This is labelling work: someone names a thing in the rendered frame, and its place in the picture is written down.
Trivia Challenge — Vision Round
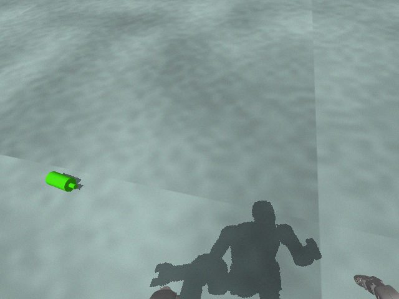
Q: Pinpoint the right robot hand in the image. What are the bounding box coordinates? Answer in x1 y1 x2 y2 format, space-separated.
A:
354 275 399 299

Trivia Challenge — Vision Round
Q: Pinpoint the bottle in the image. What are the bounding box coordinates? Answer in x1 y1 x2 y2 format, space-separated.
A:
46 171 78 192

